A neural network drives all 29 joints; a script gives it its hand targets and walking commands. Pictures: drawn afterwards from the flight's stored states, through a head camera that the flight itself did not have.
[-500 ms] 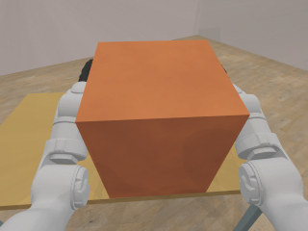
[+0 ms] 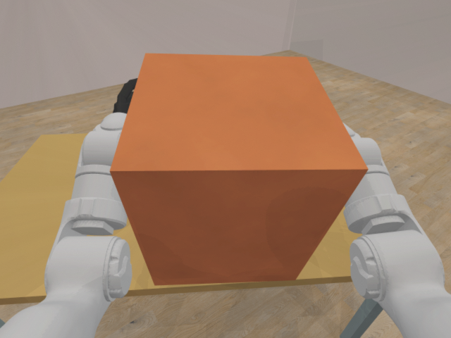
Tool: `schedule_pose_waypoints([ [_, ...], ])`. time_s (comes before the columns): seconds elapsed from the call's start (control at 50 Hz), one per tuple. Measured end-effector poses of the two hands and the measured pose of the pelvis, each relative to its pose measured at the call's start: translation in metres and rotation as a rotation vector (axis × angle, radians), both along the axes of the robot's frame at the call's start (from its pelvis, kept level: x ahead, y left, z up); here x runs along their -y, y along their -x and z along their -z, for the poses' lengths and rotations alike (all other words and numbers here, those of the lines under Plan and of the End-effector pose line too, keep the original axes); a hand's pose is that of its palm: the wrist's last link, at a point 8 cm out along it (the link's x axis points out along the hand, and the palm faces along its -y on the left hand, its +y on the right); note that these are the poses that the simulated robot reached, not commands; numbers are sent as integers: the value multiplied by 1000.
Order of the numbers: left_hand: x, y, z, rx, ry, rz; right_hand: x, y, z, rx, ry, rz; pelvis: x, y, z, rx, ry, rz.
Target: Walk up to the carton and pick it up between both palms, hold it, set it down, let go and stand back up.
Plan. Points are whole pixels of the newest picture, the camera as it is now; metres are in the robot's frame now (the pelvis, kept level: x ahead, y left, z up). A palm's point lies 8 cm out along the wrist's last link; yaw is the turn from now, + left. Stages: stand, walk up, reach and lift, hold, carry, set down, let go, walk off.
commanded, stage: hold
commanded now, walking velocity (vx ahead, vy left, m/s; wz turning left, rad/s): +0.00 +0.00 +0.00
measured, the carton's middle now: (226, 176) +0.33 +0.01 +0.19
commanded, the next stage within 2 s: none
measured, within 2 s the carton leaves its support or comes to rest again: neither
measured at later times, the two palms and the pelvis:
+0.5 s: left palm (126, 123) +0.40 +0.18 +0.25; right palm (324, 129) +0.40 -0.16 +0.24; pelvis +0.00 +0.00 +0.00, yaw +0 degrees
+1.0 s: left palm (125, 126) +0.41 +0.19 +0.24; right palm (317, 133) +0.41 -0.15 +0.23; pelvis +0.00 +0.00 +0.00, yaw +0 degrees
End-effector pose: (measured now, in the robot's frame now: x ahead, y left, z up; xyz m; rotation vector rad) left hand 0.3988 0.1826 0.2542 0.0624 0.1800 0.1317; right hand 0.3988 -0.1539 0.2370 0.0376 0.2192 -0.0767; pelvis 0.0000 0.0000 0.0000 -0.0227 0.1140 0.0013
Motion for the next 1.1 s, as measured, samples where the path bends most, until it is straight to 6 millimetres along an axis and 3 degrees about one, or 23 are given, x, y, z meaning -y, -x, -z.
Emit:
schedule_pose_waypoints([
  [0.26, 2, -8, 17, -20, -31, -4, 2, -9, 9, -22, 5, 3, 1, -5, -1, -9, -1, 0],
  [0.58, 1, 6, -4, 5, -27, -7, 1, 6, -5, 2, 3, 0, 0, -1, -1, 3, 0, 0],
  [0.8, -2, 5, -5, 16, -6, 2, -2, 4, -3, 12, 6, -4, -1, 1, -1, 6, 0, -1],
  [1.1, -3, -10, 20, -16, -42, -4, -3, -11, 14, -23, 18, -3, -3, -5, -2, -4, 0, -2],
])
